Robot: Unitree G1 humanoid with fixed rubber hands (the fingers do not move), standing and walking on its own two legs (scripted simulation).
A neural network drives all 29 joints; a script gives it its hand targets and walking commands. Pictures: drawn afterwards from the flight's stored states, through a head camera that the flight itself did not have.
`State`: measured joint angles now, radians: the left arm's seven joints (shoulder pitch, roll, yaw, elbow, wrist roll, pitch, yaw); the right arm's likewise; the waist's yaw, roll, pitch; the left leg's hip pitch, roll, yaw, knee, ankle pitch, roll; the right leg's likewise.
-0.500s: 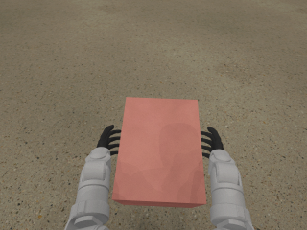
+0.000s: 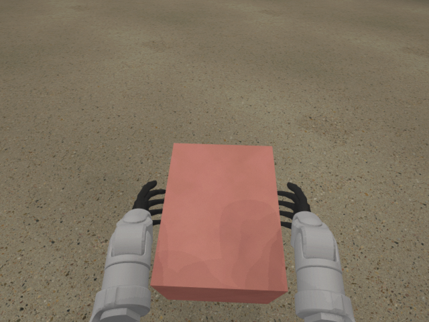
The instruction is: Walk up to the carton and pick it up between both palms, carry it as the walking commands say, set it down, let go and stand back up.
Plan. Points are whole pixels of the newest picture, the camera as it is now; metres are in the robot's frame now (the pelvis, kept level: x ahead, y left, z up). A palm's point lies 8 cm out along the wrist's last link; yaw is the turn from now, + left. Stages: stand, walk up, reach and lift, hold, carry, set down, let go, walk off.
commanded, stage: reach and lift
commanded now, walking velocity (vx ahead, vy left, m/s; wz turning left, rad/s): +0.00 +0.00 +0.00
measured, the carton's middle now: (220, 222) +0.33 -0.02 -0.03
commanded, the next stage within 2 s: hold in 1.02 s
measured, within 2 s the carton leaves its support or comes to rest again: neither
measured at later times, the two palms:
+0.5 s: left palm (134, 221) +0.28 +0.15 +0.05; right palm (293, 215) +0.29 -0.16 +0.05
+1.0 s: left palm (135, 226) +0.28 +0.15 +0.04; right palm (296, 220) +0.28 -0.16 +0.04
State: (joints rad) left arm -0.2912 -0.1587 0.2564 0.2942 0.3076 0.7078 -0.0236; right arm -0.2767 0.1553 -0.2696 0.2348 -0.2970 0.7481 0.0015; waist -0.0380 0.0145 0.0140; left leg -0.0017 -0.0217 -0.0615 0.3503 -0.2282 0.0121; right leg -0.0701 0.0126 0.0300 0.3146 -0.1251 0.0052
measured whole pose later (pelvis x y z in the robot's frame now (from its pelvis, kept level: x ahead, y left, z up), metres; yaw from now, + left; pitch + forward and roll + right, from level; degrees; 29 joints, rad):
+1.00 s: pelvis +0.00 -0.01 +0.00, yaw +0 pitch -8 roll +0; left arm -0.22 -0.14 0.21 0.20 0.28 0.74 -0.02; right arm -0.22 0.14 -0.20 0.19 -0.28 0.75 -0.01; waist 0.00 0.02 0.03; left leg 0.02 -0.01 -0.07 0.33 -0.22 0.00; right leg -0.05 0.02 0.02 0.31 -0.13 -0.01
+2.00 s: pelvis +0.10 -0.05 -0.01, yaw -10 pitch +6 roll +0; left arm -0.19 -0.14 0.04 -0.27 0.12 1.13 0.19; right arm -0.17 0.13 -0.11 -0.32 -0.13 1.13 -0.21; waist -0.01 0.03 -0.17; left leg -0.35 0.08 0.07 0.92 -0.49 -0.05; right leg -0.35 0.04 -0.11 0.52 -0.28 -0.08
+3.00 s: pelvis +0.62 -0.31 -0.01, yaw -43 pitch +4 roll -1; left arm -0.09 -0.13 0.01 -0.46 0.09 1.26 0.21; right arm -0.07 0.13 -0.04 -0.47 -0.10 1.24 -0.22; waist 0.05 0.02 -0.01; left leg -0.53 0.15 0.02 1.11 -0.39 -0.08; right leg -0.30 0.10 -0.13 0.45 -0.24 -0.14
